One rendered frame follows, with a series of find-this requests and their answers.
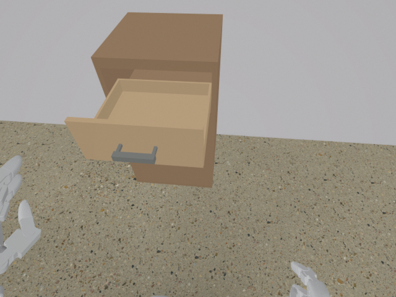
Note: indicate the cabinet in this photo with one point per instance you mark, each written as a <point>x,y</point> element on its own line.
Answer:
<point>166,46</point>

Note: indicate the handle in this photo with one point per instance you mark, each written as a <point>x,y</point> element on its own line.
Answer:
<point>134,157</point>

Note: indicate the left robot hand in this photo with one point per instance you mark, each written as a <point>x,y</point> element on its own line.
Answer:
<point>20,241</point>

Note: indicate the right robot hand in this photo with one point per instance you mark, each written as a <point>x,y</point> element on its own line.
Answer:
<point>315,288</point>

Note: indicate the drawer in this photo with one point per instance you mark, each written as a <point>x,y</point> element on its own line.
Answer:
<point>141,114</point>

